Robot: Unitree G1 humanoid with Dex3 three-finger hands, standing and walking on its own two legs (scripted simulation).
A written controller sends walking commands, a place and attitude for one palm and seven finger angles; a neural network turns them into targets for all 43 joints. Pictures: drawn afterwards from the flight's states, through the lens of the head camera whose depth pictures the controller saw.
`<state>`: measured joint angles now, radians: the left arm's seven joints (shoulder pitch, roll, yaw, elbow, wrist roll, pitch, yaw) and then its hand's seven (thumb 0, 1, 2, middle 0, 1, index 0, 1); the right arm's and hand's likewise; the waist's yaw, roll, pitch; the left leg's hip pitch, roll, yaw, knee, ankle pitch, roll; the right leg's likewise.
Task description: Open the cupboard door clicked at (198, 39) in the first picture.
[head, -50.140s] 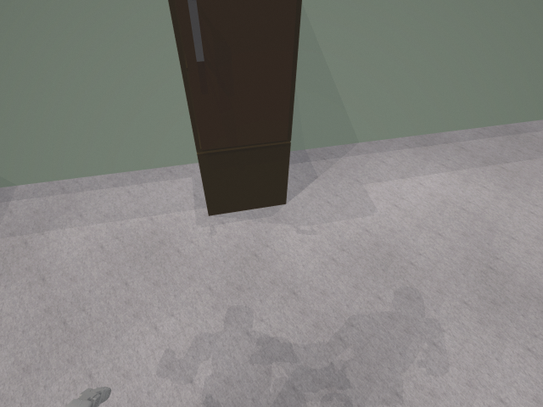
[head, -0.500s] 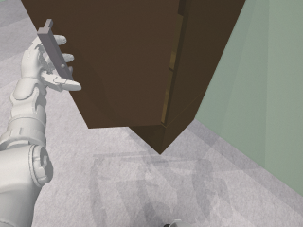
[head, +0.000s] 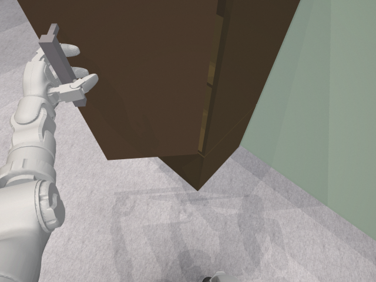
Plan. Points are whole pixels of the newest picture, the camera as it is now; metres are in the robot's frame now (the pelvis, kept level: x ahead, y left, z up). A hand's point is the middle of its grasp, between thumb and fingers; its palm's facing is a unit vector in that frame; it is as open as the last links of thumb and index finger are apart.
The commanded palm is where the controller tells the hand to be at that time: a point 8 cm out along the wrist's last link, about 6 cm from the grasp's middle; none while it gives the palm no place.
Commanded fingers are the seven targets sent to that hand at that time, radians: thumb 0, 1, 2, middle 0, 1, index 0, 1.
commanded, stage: close the thumb around the handle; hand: left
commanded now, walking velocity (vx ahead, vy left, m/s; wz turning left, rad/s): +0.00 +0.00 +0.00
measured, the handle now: (68, 68) +0.54 +0.22 +0.13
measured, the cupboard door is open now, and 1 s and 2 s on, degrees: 48 72 93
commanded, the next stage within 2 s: pull the door open along its arc in 0.26 s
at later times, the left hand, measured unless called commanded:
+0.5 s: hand (75, 85) +0.48 +0.20 +0.14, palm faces +0.05 -1.00 -0.01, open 5.8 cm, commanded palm +0.44 +0.25 +0.13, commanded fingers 0.00 0.90 0.90 -0.40 -1.35 -0.40 -1.35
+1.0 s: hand (94, 131) +0.36 +0.14 +0.14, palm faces +0.28 -0.95 +0.11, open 6.3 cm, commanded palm +0.31 +0.19 +0.13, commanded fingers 0.00 0.90 0.90 -0.40 -1.35 -0.40 -1.35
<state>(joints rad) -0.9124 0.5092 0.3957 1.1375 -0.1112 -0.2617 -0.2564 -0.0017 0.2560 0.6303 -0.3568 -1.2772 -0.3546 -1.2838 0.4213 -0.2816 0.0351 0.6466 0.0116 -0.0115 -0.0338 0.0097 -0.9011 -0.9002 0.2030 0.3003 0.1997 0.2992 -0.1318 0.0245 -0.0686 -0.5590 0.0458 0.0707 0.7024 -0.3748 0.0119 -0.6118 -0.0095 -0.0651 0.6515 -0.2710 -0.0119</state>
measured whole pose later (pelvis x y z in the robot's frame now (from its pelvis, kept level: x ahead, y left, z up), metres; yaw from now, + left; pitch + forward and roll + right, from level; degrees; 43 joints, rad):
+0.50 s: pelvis +0.00 -0.01 +0.00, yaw +0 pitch +12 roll -1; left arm -0.85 0.48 0.39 1.07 -0.14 -0.26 -0.26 0.00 0.73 0.81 -0.36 -1.35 -0.34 -1.35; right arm 0.39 -0.29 0.03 0.64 0.02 -0.01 -0.04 0.01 -0.90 -0.90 0.20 0.30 0.20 0.30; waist -0.11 0.03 -0.07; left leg -0.53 0.05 0.07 0.69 -0.37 0.00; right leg -0.59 0.00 -0.07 0.64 -0.27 -0.02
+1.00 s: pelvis +0.01 -0.01 +0.01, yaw +0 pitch +5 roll +0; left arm -0.22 0.04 0.16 0.18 -0.16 -0.04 0.20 0.03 0.66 0.75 -0.33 -1.35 -0.35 -1.29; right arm 0.21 -0.23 0.01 0.60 0.02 -0.04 0.00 0.01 -0.90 -0.90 0.20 0.30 0.20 0.30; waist 0.01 0.05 -0.07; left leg -0.30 0.04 0.09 0.56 -0.34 0.00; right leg -0.38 -0.01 -0.05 0.56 -0.26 -0.01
